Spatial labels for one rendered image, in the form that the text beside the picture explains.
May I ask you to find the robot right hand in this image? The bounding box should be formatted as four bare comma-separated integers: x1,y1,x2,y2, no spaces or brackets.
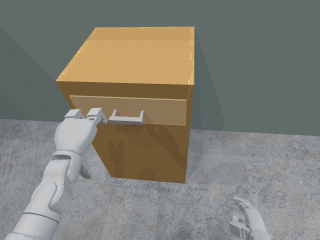
229,196,268,240

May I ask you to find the robot right forearm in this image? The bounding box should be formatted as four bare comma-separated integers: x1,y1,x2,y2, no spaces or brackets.
249,230,274,240

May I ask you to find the robot left hand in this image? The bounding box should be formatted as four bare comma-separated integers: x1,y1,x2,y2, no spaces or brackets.
54,107,107,179

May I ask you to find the robot left forearm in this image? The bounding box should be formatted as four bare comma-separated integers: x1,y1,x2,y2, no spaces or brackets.
5,150,83,240

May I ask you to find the handle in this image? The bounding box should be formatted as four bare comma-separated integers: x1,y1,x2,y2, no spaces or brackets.
109,109,144,125

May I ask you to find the cabinet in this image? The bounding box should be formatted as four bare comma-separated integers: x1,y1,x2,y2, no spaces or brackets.
55,26,195,184

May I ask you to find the drawer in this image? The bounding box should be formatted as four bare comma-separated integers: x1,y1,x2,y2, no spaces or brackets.
70,95,186,125

